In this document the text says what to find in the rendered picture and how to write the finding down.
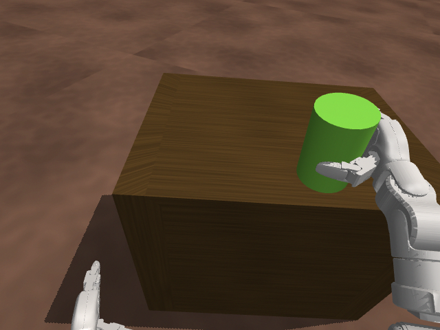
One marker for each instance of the right robot hand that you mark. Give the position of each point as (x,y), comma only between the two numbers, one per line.
(387,144)

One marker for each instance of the right robot arm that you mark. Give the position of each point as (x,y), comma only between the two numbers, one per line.
(409,203)

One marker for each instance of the can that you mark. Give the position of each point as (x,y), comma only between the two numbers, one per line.
(340,128)

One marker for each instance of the left robot hand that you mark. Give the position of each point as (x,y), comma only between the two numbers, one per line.
(86,314)

